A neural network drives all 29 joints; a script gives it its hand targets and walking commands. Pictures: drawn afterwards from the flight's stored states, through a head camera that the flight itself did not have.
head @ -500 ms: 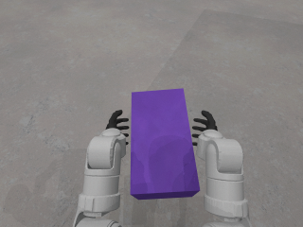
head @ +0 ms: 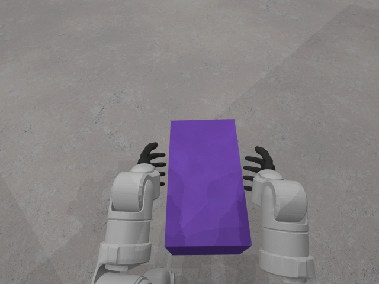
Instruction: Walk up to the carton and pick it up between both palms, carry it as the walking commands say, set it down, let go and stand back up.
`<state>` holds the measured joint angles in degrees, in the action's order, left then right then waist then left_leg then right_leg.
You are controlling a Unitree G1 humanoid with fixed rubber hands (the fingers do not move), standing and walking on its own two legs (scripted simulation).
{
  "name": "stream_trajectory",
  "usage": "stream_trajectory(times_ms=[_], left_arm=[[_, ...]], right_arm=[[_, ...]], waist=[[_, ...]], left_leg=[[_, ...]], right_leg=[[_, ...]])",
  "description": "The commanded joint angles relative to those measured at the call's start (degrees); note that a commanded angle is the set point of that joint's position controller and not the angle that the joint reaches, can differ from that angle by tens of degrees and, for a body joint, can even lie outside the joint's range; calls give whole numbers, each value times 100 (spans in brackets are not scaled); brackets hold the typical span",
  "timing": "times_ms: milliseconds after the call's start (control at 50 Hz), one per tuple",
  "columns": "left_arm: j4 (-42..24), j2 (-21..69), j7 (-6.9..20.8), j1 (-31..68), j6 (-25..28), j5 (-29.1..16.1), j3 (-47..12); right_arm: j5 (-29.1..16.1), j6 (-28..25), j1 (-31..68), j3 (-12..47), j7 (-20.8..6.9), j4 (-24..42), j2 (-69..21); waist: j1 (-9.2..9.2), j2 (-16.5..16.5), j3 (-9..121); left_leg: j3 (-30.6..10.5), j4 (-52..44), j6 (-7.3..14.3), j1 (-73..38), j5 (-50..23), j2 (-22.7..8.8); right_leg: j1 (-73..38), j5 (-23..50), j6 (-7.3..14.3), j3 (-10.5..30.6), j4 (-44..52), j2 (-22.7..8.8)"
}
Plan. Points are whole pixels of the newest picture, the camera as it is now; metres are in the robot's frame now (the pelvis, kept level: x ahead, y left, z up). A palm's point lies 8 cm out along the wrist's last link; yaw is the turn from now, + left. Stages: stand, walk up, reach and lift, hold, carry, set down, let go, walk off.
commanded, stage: carry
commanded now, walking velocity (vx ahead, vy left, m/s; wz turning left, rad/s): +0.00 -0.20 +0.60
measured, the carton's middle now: (204, 185) +0.34 -0.02 -0.03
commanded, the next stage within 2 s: none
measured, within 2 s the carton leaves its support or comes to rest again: neither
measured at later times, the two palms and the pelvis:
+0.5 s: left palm (140, 224) +0.21 +0.09 +0.08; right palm (257, 181) +0.30 -0.13 +0.07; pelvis -0.05 -0.12 -0.01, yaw +17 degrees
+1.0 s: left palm (157, 276) +0.14 +0.05 +0.09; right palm (281, 201) +0.24 -0.15 +0.09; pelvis -0.08 -0.18 +0.00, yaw +24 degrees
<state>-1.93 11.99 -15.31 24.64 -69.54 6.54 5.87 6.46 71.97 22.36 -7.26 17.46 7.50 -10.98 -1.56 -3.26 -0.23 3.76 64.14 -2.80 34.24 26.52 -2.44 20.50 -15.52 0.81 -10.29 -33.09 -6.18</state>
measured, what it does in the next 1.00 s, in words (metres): steps to the right, turning left: left foot, then right foot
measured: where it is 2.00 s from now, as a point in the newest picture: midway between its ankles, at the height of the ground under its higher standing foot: outside the picture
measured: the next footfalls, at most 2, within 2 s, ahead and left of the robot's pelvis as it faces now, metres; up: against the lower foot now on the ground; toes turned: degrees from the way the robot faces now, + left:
left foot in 0.16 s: +0.00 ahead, +0.08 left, +0.00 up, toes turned +13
right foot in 0.48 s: +0.04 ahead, -0.24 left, +0.00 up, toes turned +9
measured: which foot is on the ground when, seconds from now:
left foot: up 0.00-0.14, down 0.16-0.48, up 0.50-0.76, down 0.78-1.00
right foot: down 0.00-0.16, up 0.18-0.46, down 0.48-1.00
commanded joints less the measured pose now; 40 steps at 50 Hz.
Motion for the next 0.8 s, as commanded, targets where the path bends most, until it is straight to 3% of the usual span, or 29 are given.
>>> stream_trajectory(times_ms=[0,80,100,120,140,160,180,200,220,260,280,400,440,460,480,500,520,540,560,600,660,720,760,780], left_arm=[[-798,6338,2054,2443,165,-2369,-3082],[-617,6148,1987,2221,62,-2238,-3128],[-472,6155,1979,2188,30,-2227,-3136],[-325,6188,1972,2177,8,-2235,-3129],[-217,6237,1969,2258,2,-2253,-3134],[-233,6207,2005,2597,-41,-2332,-3204],[-120,6212,2031,2781,-43,-2343,-3279],[-176,6307,2057,2995,4,-2439,-3347],[-321,6434,2077,3258,47,-2587,-3487],[-507,6594,2088,3561,88,-2807,-3615],[-528,6603,2078,3588,99,-2885,-3605],[-121,6423,2096,3120,-9,-2859,-3337],[-42,6387,2124,2919,-53,-2780,-3249],[-62,6365,2141,2836,-73,-2734,-3200],[-47,6320,2166,2752,-92,-2678,-3175],[123,6467,2188,2447,-6,-2541,-3061],[-41,6464,2212,2601,-8,-2600,-3098],[-190,6440,2205,2663,23,-2578,-3059],[-236,6466,2191,2599,43,-2550,-3042],[-424,6436,2137,2671,107,-2508,-3009],[-546,6221,2083,2709,111,-2435,-2990],[-234,6121,2067,2513,28,-2326,-2980],[23,6209,2053,2469,7,-2308,-2981],[85,6261,2050,2541,15,-2325,-2990]], right_arm=[[-2844,-215,3586,3850,-2334,546,-6460],[-2744,-55,3106,3602,-2369,-65,-6374],[-2687,-23,3012,3511,-2391,-249,-6372],[-2628,0,2967,3416,-2420,-431,-6381],[-2561,9,2901,3304,-2458,-650,-6431],[-2391,-44,2674,3096,-2485,-977,-6394],[-2350,-63,2569,3006,-2510,-1155,-6460],[-2355,-90,2713,2955,-2532,-1100,-6492],[-2357,-140,2897,2939,-2545,-944,-6506],[-2398,-257,3235,2911,-2504,-543,-6519],[-2376,-297,3340,2888,-2453,-355,-6454],[-2035,-322,3058,2943,-2245,-107,-6196],[-1982,-301,3020,3012,-2207,-53,-6178],[-1999,-291,3011,3045,-2189,7,-6180],[-2027,-275,3087,3052,-2177,29,-6192],[-2109,-219,3174,3249,-2226,67,-6192],[-2272,-254,3423,3374,-2253,75,-6320],[-2436,-266,3593,3517,-2263,131,-6429],[-2540,-272,3618,3581,-2265,204,-6454],[-2699,-274,3716,3689,-2276,372,-6469],[-2716,-208,3456,3615,-2267,80,-6467],[-2606,-110,3161,3443,-2283,-364,-6424],[-2529,-63,3142,3333,-2335,-638,-6475],[-2489,-57,3141,3270,-2372,-775,-6524]], waist=[[240,1502,2204],[285,1530,2579],[256,1385,2563],[191,1025,2468],[99,517,2324],[85,-1325,2196],[79,-1519,1935],[122,-960,1942],[144,-622,1950],[149,-709,1996],[131,-750,2127],[64,-1069,2420],[168,-951,2514],[224,-468,2664],[270,639,2695],[302,2579,2781],[255,2172,2553],[274,1661,2484],[257,1349,2394],[236,1335,2262],[244,1570,2492],[268,1459,2583],[216,1042,2613],[235,544,2531]], left_leg=[[335,-598,-14,-245,-45,40],[551,-2194,135,-1009,-16,190],[558,-2922,153,-1260,-458,174],[313,-3926,172,-1787,-1253,-15],[-480,-4434,319,-2832,-1806,-554],[-2807,-3968,1044,-3754,-5172,-2208],[-3147,-3976,1512,-3793,-6202,-2600],[-2830,-3937,1450,-3608,-5884,-2390],[-2290,-4019,1224,-3360,-4951,-2058],[-1471,-4014,945,-2962,-4157,-1532],[-1305,-3973,881,-2912,-4020,-1387],[-1472,-3838,679,-2648,-3373,-1144],[-1313,-3387,500,-2349,-3444,-953],[-1048,-2786,320,-1853,-2990,-623],[-641,-1818,101,-628,-1154,-98],[116,-224,-107,282,1060,391],[-204,743,22,479,1171,-68],[-271,1064,83,296,798,-79],[-216,1014,44,173,328,-134],[46,-25,-46,-56,-135,-114],[283,-1445,19,-709,68,107],[327,-3081,79,-1332,-441,182],[182,-4466,138,-2410,-1813,-188],[-386,-4498,244,-3025,-2114,-588]], right_leg=[[-1606,2084,715,328,720,-1041],[-1931,2825,938,373,204,-1181],[-1911,2973,857,338,3,-1169],[-1567,2904,659,183,-392,-1092],[-320,1806,270,149,-920,-1009],[1590,-652,-332,4,-1693,-255],[2196,-1907,-455,493,-2567,-29],[2149,-1653,-413,922,-3004,-116],[2014,-1269,-453,984,-3016,-206],[1662,-781,-490,759,-2755,-87],[1467,-768,-512,644,-2615,33],[466,-840,-510,362,-975,393],[-420,-196,-462,122,536,410],[-1376,215,-440,107,1357,253],[-2463,1200,-226,1219,1550,-830],[-2379,2319,812,2466,1340,-2163],[-2122,2956,1096,2258,1180,-2093],[-1923,2990,1076,1774,1088,-1823],[-1751,2795,922,1224,1018,-1550],[-1766,2808,651,645,780,-1153],[-1941,3079,743,704,628,-1114],[-2082,3271,752,844,437,-1219],[-1555,3210,385,650,50,-1113],[-773,2223,86,725,-162,-973]])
